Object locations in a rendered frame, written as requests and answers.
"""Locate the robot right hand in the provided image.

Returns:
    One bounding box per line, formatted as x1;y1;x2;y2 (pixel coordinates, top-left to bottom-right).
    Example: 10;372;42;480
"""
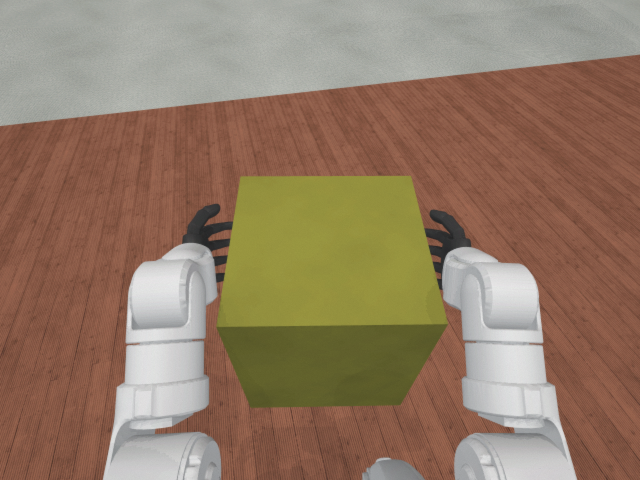
424;210;471;290

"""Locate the right robot thigh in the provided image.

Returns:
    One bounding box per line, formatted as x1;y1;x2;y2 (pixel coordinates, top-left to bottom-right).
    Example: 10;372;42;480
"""
362;459;425;480

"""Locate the robot right upper arm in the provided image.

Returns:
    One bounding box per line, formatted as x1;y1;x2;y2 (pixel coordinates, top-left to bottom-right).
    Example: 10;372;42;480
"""
454;433;575;480

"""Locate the robot left upper arm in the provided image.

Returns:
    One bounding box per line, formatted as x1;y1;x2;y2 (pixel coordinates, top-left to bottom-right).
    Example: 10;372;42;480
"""
106;432;221;480

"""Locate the left robot forearm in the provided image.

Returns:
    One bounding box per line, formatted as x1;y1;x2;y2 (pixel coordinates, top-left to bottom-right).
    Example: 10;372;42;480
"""
103;243;218;480

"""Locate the robot left hand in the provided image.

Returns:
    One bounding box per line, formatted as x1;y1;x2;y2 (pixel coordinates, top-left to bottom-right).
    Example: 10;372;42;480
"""
182;204;233;283

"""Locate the right robot forearm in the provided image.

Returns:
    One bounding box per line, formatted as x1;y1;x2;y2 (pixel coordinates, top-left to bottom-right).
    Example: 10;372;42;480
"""
442;247;577;480

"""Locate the carton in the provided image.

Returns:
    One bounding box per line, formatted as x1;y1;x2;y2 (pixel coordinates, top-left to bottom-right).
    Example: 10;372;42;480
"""
216;176;448;408

